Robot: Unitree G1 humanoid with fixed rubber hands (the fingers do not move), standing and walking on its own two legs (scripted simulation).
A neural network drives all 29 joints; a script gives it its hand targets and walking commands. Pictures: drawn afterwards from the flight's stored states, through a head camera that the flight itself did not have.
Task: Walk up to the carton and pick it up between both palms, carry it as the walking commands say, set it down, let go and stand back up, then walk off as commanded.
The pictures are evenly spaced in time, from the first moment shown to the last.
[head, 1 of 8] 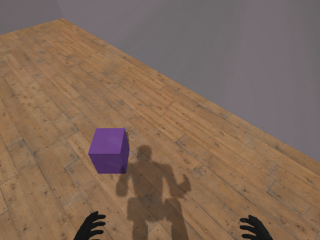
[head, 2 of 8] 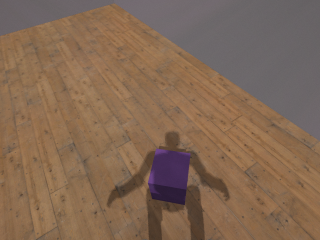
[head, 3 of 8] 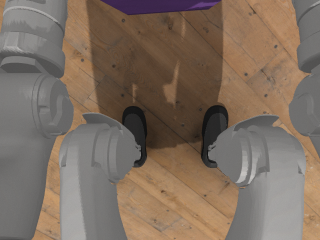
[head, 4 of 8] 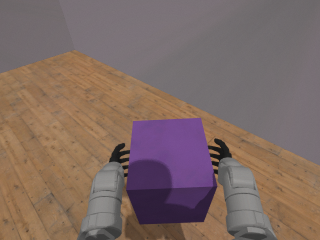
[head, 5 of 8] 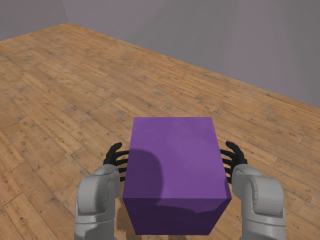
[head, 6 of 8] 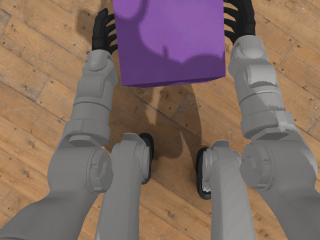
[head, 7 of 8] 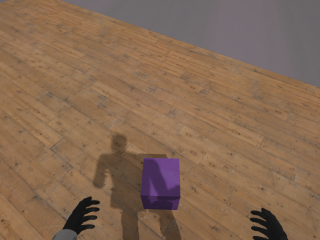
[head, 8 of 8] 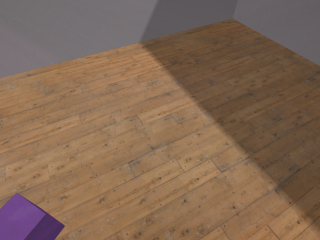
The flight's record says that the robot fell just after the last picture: no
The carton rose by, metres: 0.66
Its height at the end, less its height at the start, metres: +0.00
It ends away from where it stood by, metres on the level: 0.91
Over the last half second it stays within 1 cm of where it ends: yes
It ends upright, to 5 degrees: yes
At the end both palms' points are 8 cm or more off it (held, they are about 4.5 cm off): yes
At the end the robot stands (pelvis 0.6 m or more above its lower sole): yes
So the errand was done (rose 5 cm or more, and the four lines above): yes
